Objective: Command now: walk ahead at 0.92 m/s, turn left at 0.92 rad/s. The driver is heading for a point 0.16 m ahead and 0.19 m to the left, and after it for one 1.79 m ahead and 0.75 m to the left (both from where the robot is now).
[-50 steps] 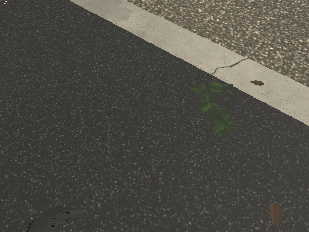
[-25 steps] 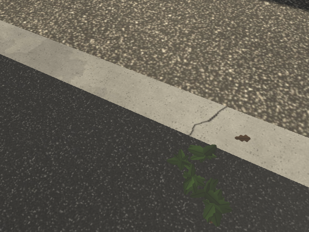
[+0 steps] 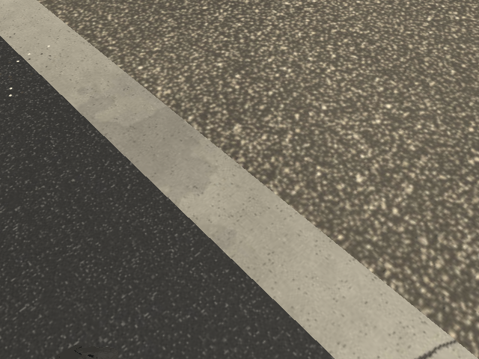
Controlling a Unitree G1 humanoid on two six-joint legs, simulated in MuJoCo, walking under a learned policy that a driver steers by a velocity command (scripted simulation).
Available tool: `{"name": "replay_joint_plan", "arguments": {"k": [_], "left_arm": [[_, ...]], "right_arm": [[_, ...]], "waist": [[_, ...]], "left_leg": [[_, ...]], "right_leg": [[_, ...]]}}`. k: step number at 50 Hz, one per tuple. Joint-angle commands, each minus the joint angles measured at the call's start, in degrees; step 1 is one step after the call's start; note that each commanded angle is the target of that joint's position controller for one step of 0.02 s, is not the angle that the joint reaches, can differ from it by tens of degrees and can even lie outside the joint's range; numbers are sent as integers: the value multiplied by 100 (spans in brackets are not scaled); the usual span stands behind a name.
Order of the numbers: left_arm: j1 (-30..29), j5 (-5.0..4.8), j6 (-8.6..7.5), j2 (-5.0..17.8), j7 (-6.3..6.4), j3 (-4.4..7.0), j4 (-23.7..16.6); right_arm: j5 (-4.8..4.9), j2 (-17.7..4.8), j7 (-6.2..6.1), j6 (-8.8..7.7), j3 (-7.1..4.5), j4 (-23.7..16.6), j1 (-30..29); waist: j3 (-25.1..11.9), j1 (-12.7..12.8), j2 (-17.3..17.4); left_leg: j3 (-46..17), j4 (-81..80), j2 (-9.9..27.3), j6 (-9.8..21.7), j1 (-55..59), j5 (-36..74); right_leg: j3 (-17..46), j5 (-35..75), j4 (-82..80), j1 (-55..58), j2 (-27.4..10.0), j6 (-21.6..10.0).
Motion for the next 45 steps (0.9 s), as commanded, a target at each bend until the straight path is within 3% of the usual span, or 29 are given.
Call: {"name": "replay_joint_plan", "arguments": {"k": [1,3,6,7,8,9,10,12,13,14,15,16,17,18,19,20,22,25,27,31,33,34,35,36,37,38,40,42,45], "left_arm": [[1329,-34,-82,534,29,254,248],[1435,-219,-186,331,-56,218,478],[897,-321,-233,480,-58,246,523],[-147,-490,-162,854,86,413,131],[-262,-518,-143,993,180,439,54],[-41,-502,-143,1139,253,480,120],[188,-504,-133,1329,284,537,169],[252,-640,-83,1574,267,635,100],[192,-669,-57,1491,223,622,23],[413,-631,-51,1031,138,506,43],[821,-258,-80,383,32,304,-75],[1784,-344,-146,805,-49,261,-302],[1256,-396,-158,1426,-73,363,-328],[783,-415,-113,1457,-32,393,-457],[656,-330,-32,1346,54,385,-411],[682,-308,42,1338,105,400,-403],[626,-263,155,1230,114,411,-392],[330,-259,172,700,116,281,-444],[175,-327,240,610,82,264,-443],[-245,-361,284,647,33,339,-513],[-101,-385,235,756,9,444,-448],[99,-376,214,819,7,505,-356],[138,-283,255,1120,43,576,-416],[-10,-54,340,1339,53,603,-528],[-81,-44,327,1179,72,625,-573],[-290,-103,345,841,106,534,-657],[-459,-245,437,706,163,447,-697],[-312,-239,487,755,182,430,-608],[56,-248,549,861,135,479,-441]], "right_arm": [[-187,-32,175,99,51,-752,-621],[-209,145,179,258,93,-967,-864],[-222,223,282,251,191,-1405,-1349],[405,77,229,125,125,-1264,-1035],[357,1,261,46,138,-1220,-1104],[218,-62,298,14,87,-1201,-1079],[153,-157,327,23,26,-1195,-964],[122,-576,343,108,-175,-1125,-334],[118,-921,292,158,-363,-975,414],[187,-1068,186,188,-443,-895,599],[60,-1464,67,189,-441,-1170,75],[-288,-1599,135,48,-370,-1690,-278],[-162,-1388,191,70,-389,-1921,-658],[11,-1171,194,61,-334,-1966,-979],[135,-953,163,57,-267,-1982,-1189],[117,-936,127,69,-262,-1995,-1332],[61,-859,23,144,-270,-1944,-1470],[98,-902,-203,315,-316,-1839,-1335],[148,-905,-300,472,-333,-1877,-1413],[150,-729,-316,588,-306,-1924,-1380],[152,-627,-293,590,-291,-1951,-1411],[175,-479,-274,588,-252,-1955,-1382],[129,-61,-245,591,-136,-1897,-877],[150,-245,-200,548,-177,-2030,-565],[98,-784,-158,462,-303,-2013,-715],[132,-1010,-172,484,-362,-1839,-795],[60,-742,-236,594,-287,-1647,-697],[77,-433,-227,577,-157,-1690,-800],[73,-232,-232,503,-36,-1759,-1064]], "waist": [[-183,615,-671],[30,400,-714],[206,93,-961],[331,-51,-1024],[214,-43,-823],[5,-34,-675],[-227,-74,-690],[-620,-430,-839],[-953,-796,-724],[-741,-739,60],[-627,-125,1781],[-2546,244,1446],[-2687,15,292],[-1770,199,-267],[-1318,399,-744],[-1001,555,-635],[-768,679,-459],[-1141,591,-376],[-1338,547,-107],[-972,362,546],[-838,452,766],[-805,532,637],[-1119,298,-309],[-1095,-30,-1558],[-896,58,-1686],[-664,131,-1192],[-397,146,-709],[-315,238,-652],[-576,477,-1009]], "left_leg": [[-1,383,737,-116,-2500,173],[153,180,819,-207,-2667,-31],[502,-1269,686,-275,-2235,933],[506,-1993,718,-399,-1869,1539],[712,-2688,598,-446,-1179,2186],[985,-3054,316,-455,-553,2553],[1142,-3191,81,-393,-79,2587],[1135,-3317,-175,-66,926,2292],[961,-3469,-229,201,1893,2483],[498,-3987,-31,450,2643,2992],[-1015,-3697,770,1045,3102,6146],[-3862,-4344,2267,2375,4192,5373],[-4098,-4964,2107,2203,3761,3305],[-3743,-5187,1775,1895,2841,2285],[-3481,-5246,1522,1632,2059,2079],[-3164,-5256,1369,1557,1308,2674],[-2411,-5160,956,1341,343,3755],[-2057,-4806,568,1028,93,4549],[-2079,-4729,412,781,65,3748],[-2523,-4717,225,403,-75,1876],[-2809,-4435,148,219,-50,1313],[-2682,-3999,-80,29,-281,542],[-1969,-2690,-558,-248,-926,-1454],[-1044,-1449,-996,-529,-1710,-2051],[-783,-506,-379,-790,-2043,-1529],[-675,-154,-134,-894,-1941,-1032],[-361,489,-103,-1034,-1766,-490],[-54,216,-45,-1066,-1589,-314],[90,-946,109,-1106,-1343,-531]], "right_leg": [[1793,355,-1695,2266,-1704,-795],[907,2903,-1543,2105,-1639,-675],[-291,3925,-1797,1488,-1275,-479],[-646,3377,-1879,1210,-945,-455],[-868,3413,-1772,928,-861,-396],[-996,3942,-1516,937,-807,-333],[-1004,4600,-1150,1119,-841,-270],[-904,5420,59,1227,-975,-222],[-813,4993,1254,909,-952,-156],[-743,1312,2792,-2,-485,73],[-659,-2878,5239,-1268,440,309],[876,-2760,6410,-2025,694,375],[1274,-2106,6025,-1917,442,225],[1240,-1736,5414,-2053,305,187],[1244,-1580,4977,-1900,128,227],[1249,-1536,4607,-1609,105,271],[1162,-1564,3715,-1000,58,367],[980,-820,2370,-581,347,520],[1007,-250,1803,-331,501,550],[1131,56,636,68,660,462],[1197,311,-336,563,584,347],[1179,891,-1038,1103,304,183],[2151,1079,-1139,2010,-1000,-365],[3471,1569,-1386,1944,-2072,-1251],[4007,919,-1610,1569,-2284,-1634],[3276,308,-1525,1260,-1841,-1474],[2328,294,-1455,811,-1200,-1163],[1778,764,-1501,719,-942,-1163],[1547,985,-1414,1278,-954,-1328]]}}
Keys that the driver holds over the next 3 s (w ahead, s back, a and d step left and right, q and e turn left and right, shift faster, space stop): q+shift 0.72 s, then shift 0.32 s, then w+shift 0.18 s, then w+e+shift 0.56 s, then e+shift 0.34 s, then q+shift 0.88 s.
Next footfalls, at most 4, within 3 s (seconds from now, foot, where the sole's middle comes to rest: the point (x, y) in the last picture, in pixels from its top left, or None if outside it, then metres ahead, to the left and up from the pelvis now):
0.28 left None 0.42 0.09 -0.76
0.70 right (257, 311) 0.59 -0.05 -0.76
1.08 left None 0.34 0.05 -0.76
1.54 right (220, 273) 0.71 0.05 -0.76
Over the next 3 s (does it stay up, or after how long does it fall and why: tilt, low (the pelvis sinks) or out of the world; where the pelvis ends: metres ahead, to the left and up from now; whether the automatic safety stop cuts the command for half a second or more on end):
stays up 1.04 0.33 0.02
